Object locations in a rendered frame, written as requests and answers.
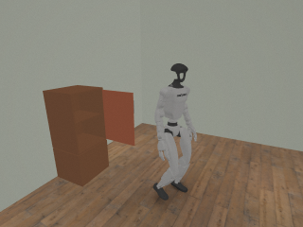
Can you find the right robot shin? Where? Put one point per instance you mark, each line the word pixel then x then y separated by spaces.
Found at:
pixel 166 179

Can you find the robot left hand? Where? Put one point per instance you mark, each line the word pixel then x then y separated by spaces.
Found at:
pixel 190 131

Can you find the robot right forearm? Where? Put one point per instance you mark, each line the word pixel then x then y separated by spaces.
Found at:
pixel 159 126

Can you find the robot right hand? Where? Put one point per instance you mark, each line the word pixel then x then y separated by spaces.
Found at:
pixel 162 146

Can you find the cupboard door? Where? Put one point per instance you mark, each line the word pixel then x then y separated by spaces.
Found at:
pixel 118 108

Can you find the robot left forearm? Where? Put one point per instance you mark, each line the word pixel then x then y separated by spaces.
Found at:
pixel 187 117

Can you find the robot shin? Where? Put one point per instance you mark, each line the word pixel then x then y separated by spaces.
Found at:
pixel 166 179
pixel 182 171

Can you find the left robot shin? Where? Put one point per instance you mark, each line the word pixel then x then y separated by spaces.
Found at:
pixel 182 171

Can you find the left robot upper arm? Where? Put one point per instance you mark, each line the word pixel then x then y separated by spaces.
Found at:
pixel 188 90

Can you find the right robot upper arm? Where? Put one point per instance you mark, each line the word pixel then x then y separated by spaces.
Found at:
pixel 164 94

